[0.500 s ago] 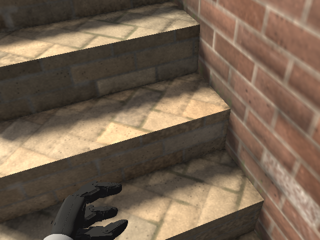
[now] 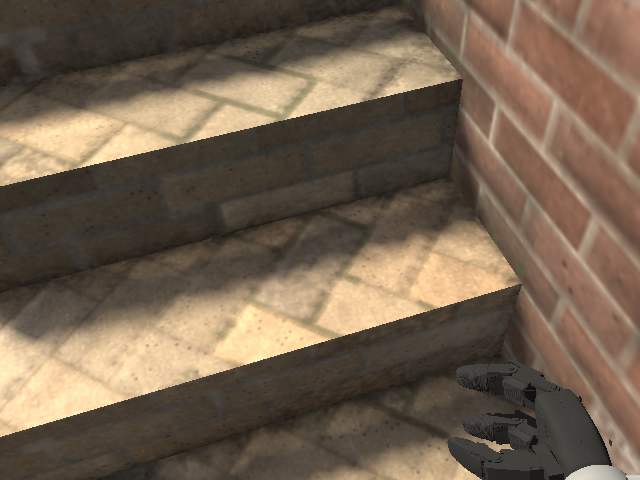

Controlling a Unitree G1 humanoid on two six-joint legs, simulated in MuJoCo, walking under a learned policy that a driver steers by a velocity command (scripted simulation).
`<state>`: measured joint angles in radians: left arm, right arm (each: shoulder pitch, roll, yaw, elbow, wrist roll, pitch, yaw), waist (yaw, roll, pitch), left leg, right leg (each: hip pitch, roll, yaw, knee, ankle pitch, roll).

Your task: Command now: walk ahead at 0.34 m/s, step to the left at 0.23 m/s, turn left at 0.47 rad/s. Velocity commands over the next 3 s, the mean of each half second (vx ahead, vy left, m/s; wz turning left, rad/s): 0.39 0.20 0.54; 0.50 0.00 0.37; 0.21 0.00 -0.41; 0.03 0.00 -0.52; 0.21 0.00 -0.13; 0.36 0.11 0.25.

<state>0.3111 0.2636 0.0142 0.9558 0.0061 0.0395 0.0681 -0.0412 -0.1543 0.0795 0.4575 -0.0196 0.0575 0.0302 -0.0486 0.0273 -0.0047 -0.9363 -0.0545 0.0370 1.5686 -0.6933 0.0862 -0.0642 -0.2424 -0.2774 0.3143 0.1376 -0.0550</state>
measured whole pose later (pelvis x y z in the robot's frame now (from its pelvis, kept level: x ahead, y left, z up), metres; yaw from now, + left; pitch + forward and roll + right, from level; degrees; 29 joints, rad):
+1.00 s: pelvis +0.24 +0.19 +0.28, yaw +27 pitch +0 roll +0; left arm 0.36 0.26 0.04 0.93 -0.03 -0.07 -0.06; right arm 0.20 -0.16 0.02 0.74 0.01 -0.03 0.01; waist 0.01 -0.04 -0.05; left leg -0.55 0.10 0.11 0.95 -0.39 0.01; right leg -0.58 -0.01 0.10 1.87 -0.18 -0.11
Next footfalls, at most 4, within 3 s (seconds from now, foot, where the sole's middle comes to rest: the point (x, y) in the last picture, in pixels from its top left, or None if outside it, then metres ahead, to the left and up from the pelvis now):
0.04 left None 0.14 0.12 -0.61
0.44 right None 0.13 -0.09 -0.63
0.82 left None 0.27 0.35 -0.44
1.38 right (184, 319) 0.57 0.22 -0.24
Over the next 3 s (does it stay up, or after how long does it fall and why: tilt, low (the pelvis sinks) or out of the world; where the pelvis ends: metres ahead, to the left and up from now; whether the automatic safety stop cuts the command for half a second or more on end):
stays up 0.73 0.20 0.62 its command is cut before an obstacle from the start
